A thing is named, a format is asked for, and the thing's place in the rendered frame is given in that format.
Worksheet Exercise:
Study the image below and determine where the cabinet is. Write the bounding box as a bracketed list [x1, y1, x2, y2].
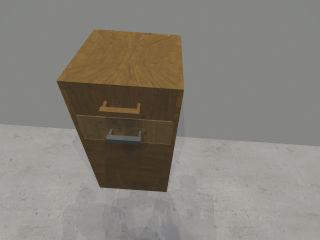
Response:
[57, 29, 184, 192]

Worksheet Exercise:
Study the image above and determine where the handle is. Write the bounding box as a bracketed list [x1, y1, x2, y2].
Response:
[99, 106, 140, 119]
[106, 129, 142, 145]

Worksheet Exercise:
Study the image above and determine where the drawer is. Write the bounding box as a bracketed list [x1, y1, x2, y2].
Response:
[76, 114, 173, 144]

